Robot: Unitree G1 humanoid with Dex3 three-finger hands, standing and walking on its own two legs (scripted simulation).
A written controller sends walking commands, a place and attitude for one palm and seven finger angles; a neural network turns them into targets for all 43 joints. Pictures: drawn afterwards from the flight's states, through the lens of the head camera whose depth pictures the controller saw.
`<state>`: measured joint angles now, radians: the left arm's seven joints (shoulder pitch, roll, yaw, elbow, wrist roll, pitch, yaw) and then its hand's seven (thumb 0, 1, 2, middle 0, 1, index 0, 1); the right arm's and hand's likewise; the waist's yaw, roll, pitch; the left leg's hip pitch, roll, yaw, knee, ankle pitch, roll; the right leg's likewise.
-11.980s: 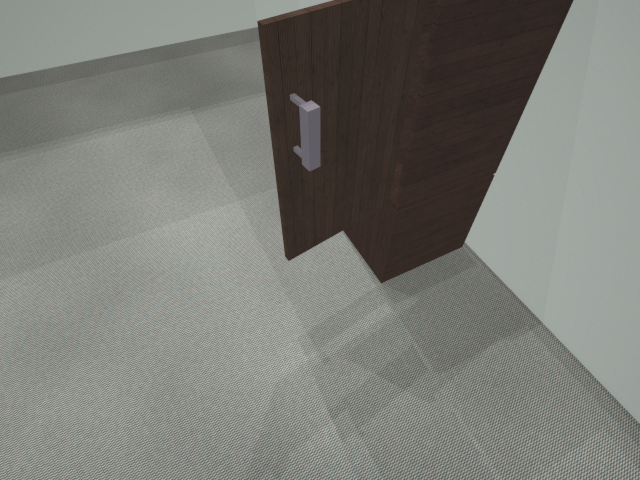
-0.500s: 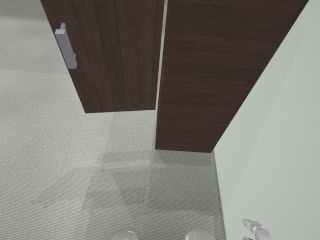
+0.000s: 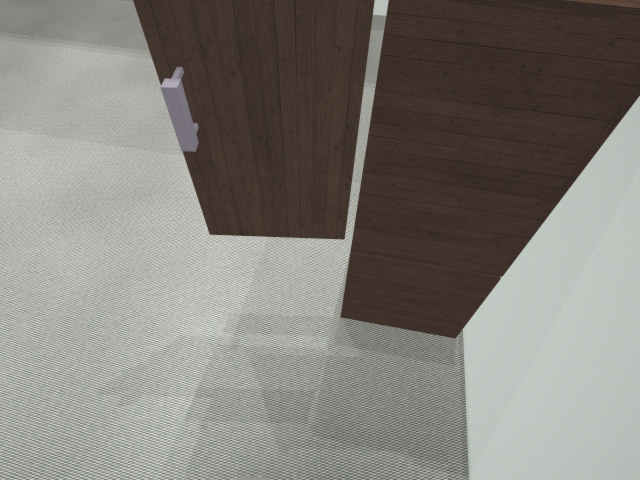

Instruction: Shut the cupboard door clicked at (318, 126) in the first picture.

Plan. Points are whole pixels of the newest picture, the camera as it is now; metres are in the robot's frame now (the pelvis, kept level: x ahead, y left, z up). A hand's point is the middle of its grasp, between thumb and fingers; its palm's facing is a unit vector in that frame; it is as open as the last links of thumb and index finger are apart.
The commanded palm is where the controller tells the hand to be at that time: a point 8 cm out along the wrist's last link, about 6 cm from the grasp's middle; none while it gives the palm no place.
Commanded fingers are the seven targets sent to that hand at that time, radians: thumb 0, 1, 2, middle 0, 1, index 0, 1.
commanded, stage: take the last steps up to it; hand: left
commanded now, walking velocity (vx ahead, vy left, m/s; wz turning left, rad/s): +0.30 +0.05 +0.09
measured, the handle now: (184, 109) +0.67 +0.30 +0.06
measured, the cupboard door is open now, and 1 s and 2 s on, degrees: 99 99 99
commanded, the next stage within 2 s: come to a stop and stand still in 0.54 s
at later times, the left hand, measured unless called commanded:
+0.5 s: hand (214, 413) +0.22 +0.18 -0.17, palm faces -0.01 -0.98 -0.20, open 7.4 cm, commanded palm none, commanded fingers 0.00 0.90 0.90 -0.20 -0.30 -0.20 -0.30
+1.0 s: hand (192, 407) +0.23 +0.22 -0.18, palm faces +0.05 -0.97 -0.23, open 7.4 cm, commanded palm none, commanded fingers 0.00 0.90 0.90 -0.20 -0.30 -0.20 -0.30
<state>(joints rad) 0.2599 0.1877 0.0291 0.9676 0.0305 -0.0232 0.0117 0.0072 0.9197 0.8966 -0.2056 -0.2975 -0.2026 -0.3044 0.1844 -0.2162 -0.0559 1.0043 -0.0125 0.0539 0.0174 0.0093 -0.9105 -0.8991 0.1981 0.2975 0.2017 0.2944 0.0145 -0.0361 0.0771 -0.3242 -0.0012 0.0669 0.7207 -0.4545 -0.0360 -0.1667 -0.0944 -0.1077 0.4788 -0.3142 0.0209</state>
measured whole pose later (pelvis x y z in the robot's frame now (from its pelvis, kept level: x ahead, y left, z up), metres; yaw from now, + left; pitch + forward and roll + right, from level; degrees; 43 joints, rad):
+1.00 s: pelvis +0.21 +0.02 +0.00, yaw +0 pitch +1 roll +0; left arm 0.22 0.20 0.04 1.04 0.01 0.05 0.03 0.01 0.91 0.90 -0.20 -0.30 -0.20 -0.30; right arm 0.07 -0.14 -0.02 0.98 -0.02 0.02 -0.04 0.00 -0.91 -0.90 0.20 0.30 0.21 0.30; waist 0.02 0.00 0.11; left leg -0.32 0.05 0.12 0.52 -0.21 0.03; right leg -0.33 -0.02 -0.03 0.87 -0.56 0.02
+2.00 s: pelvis +0.20 +0.00 +0.00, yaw -1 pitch -1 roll +1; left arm 0.27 0.17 -0.02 1.09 0.01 -0.01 0.03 0.01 0.91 0.90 -0.20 -0.30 -0.20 -0.30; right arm 0.28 -0.19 0.02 1.06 -0.01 -0.02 -0.02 0.01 -0.92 -0.90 0.20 0.30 0.20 0.29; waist 0.00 0.04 0.04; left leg -0.15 -0.02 0.08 0.43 -0.27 0.02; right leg -0.22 -0.03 0.00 0.50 -0.28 0.01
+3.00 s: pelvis +0.22 +0.03 +0.00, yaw +1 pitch +0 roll +4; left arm 0.27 0.18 0.04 0.98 0.04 0.00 0.04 0.00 0.90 0.90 -0.20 -0.30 -0.20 -0.30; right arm 0.18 -0.22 -0.04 0.96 -0.01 0.06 0.01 0.01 -0.91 -0.90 0.20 0.30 0.20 0.29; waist 0.04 -0.01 0.09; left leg -0.46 0.00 0.03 0.97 -0.42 -0.03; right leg -0.22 -0.14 -0.06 0.56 -0.33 0.02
